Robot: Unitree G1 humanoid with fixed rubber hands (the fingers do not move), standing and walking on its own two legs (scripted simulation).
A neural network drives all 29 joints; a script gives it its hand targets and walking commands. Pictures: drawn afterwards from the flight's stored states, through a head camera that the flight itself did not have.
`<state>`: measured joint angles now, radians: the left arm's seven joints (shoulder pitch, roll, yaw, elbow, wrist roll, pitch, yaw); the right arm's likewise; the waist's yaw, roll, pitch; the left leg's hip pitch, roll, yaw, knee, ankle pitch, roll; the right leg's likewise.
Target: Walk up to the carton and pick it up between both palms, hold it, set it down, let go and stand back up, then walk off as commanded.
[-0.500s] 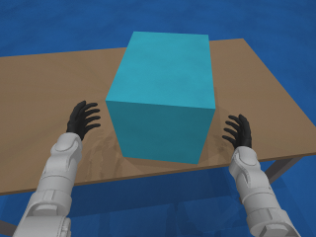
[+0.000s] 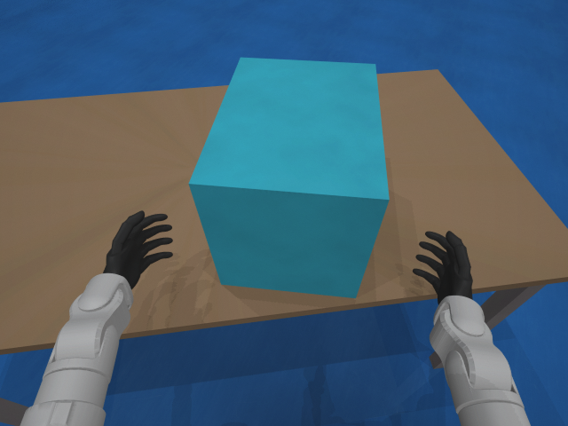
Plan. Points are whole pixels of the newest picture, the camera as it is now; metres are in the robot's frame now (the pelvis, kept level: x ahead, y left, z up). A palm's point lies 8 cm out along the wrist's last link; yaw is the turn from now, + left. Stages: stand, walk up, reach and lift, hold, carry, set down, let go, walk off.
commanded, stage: set down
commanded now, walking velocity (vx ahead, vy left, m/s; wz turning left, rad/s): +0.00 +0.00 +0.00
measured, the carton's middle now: (297, 175) +0.50 -0.02 +0.05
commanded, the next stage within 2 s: none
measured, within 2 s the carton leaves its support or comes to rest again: neither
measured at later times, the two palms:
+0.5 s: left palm (114, 313) +0.27 +0.24 +0.04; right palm (468, 341) +0.21 -0.21 +0.03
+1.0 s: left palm (105, 360) +0.22 +0.25 +0.02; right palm (470, 359) +0.19 -0.20 +0.04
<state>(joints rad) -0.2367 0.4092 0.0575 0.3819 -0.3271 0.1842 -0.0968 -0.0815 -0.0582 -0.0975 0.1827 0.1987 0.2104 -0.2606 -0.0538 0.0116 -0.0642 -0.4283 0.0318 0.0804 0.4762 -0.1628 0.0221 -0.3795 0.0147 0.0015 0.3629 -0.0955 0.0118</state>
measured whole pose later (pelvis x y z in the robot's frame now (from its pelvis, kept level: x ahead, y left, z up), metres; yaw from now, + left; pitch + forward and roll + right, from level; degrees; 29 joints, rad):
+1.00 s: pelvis +0.03 +0.00 +0.00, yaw +0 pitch +0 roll -2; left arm 0.36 0.42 0.06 0.01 -0.31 0.19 -0.11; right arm 0.47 -0.06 0.02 -0.23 0.19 0.21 -0.17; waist -0.05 0.01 -0.03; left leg -0.25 0.03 0.08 0.46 -0.22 0.02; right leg -0.21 0.02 0.00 0.36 -0.16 0.01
